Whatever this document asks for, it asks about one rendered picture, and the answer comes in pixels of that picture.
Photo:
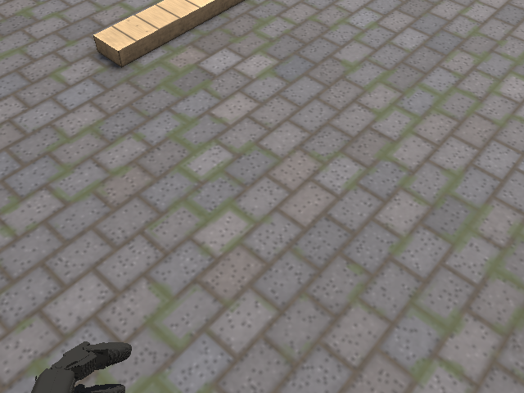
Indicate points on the robot left hand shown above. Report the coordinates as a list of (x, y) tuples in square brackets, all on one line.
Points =
[(78, 363)]

